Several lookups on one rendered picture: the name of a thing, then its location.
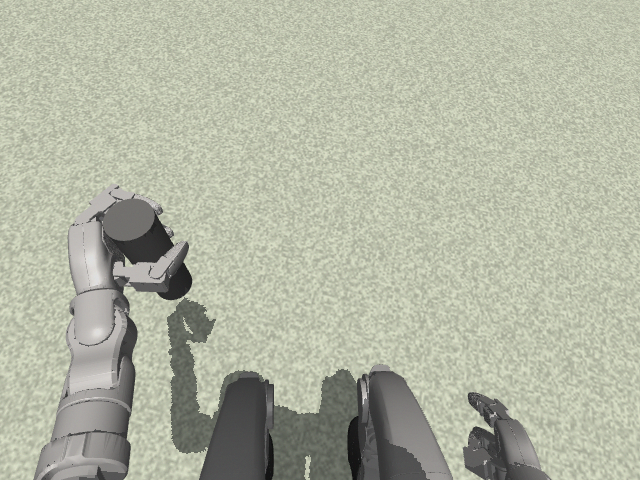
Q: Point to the left robot arm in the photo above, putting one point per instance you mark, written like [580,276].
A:
[89,439]

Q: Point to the left robot hand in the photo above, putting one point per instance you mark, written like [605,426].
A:
[96,262]

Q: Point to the right robot hand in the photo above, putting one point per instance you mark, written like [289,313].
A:
[491,456]

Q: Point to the can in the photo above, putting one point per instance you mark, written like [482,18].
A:
[134,227]

